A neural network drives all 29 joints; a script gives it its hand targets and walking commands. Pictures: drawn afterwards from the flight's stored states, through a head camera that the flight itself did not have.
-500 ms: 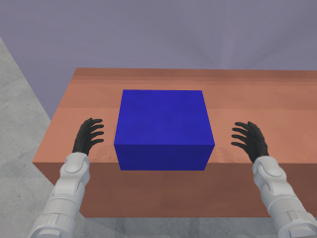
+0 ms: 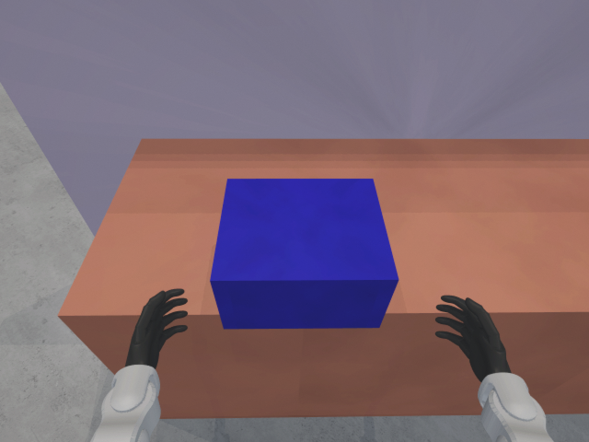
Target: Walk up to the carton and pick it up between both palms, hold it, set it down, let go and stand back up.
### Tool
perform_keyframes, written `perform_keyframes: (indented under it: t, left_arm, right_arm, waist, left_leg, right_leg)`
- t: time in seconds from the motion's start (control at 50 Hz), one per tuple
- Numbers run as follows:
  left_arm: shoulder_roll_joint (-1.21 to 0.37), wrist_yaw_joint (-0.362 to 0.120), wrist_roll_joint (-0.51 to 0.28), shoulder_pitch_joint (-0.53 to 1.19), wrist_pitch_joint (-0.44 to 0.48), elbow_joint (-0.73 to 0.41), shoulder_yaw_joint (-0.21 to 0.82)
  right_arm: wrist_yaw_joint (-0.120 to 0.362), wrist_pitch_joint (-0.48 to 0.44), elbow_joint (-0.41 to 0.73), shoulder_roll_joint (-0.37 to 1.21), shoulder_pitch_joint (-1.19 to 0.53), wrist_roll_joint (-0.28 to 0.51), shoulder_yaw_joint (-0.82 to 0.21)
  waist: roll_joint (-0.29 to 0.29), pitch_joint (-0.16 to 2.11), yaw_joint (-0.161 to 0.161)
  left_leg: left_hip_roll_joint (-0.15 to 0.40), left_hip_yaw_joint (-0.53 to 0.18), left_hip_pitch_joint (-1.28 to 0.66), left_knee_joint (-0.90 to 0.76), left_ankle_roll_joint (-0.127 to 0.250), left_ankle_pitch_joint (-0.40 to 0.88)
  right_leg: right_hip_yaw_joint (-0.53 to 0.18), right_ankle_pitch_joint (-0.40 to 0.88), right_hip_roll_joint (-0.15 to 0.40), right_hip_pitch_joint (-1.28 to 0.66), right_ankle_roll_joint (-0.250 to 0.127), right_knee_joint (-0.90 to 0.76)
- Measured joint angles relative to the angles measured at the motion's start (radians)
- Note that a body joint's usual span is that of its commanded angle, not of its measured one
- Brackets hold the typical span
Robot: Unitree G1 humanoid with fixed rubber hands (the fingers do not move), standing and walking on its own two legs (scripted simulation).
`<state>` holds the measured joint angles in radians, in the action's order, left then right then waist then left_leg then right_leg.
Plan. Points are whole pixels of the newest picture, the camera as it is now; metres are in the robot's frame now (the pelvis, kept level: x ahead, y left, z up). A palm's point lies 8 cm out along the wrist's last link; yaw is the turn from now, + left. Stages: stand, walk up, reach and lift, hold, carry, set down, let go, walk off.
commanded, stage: set down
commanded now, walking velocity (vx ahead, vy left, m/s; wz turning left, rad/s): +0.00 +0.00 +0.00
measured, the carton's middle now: (301, 251) +0.45 +0.00 -0.04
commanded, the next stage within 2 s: let go in 1.10 s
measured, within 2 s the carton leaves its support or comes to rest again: neither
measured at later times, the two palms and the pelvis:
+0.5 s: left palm (132, 387) +0.21 +0.22 -0.02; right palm (477, 392) +0.21 -0.23 -0.03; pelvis +0.01 +0.01 +0.00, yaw -1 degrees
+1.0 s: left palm (129, 428) +0.17 +0.23 -0.06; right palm (464, 433) +0.17 -0.22 -0.07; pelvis +0.01 +0.00 +0.00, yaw -1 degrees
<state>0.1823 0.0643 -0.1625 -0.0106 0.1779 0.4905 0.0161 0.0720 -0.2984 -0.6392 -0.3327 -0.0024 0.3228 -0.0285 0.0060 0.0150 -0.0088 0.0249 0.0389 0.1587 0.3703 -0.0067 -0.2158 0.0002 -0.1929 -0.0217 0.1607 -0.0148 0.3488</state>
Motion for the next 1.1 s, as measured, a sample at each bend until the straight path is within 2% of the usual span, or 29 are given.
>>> perform_keyframes:
  t: [0.24,0.44,0.5,0.66,0.76,0.96,1.1]
  left_arm:
    - [0.019,0.017,0.011,-0.069,-0.035,-0.019,0.017]
    - [0.015,-0.002,0.047,-0.118,-0.132,-0.048,0.003]
    - [0.016,-0.002,0.053,-0.146,-0.142,-0.073,0.005]
    - [0.011,-0.015,0.08,-0.18,-0.179,-0.054,-0.004]
    - [0.017,-0.015,0.094,-0.191,-0.172,-0.061,-0.002]
    - [0.011,-0.048,0.122,-0.196,-0.202,-0.01,-0.02]
    - [0.018,-0.044,0.131,-0.191,-0.205,0.002,-0.019]
  right_arm:
    - [-0.005,0.03,0.036,0.04,0.061,-0.059,0.01]
    - [-0.018,0.084,0.056,0.053,0.117,-0.109,0.018]
    - [-0.017,0.092,0.078,0.057,0.146,-0.121,0.023]
    - [-0.02,0.113,0.079,0.077,0.188,-0.175,0.023]
    - [-0.025,0.098,0.069,0.098,0.194,-0.207,0.026]
    - [-0.048,0.078,-0.01,0.13,0.188,-0.275,0.032]
    - [-0.051,0.059,-0.044,0.148,0.188,-0.307,0.056]
  waist:
    - [-0.007,-0.016,-0.009]
    - [0.001,-0.018,-0.01]
    - [0.001,-0.023,-0.01]
    - [-0.002,-0.049,-0.013]
    - [-0.003,-0.065,-0.018]
    - [0.005,-0.089,-0.011]
    - [-0.001,-0.097,-0.011]
  left_leg:
    - [-0.005,0.003,-0.024,-0.006,0.003,0.0]
    - [-0.01,0.009,-0.09,-0.039,0.007,0.001]
    - [-0.01,0.01,-0.104,-0.043,0.007,-0.002]
    - [-0.008,0.013,-0.118,-0.047,0.006,-0.004]
    - [-0.004,0.013,-0.115,-0.04,0.003,-0.007]
    - [-0.004,0.009,-0.112,-0.027,0.003,-0.013]
    - [-0.003,0.011,-0.1,-0.015,0.003,-0.016]
  right_leg:
    - [-0.009,-0.004,0.003,-0.017,0.002,0.005]
    - [-0.017,-0.002,0.006,-0.08,0.007,-0.026]
    - [-0.019,-0.004,0.006,-0.093,0.007,-0.03]
    - [-0.022,-0.006,0.004,-0.105,0.005,-0.032]
    - [-0.021,-0.007,0.0,-0.103,0.003,-0.029]
    - [-0.016,-0.01,0.0,-0.105,0.004,-0.022]
    - [-0.017,-0.014,0.0,-0.09,0.003,-0.007]
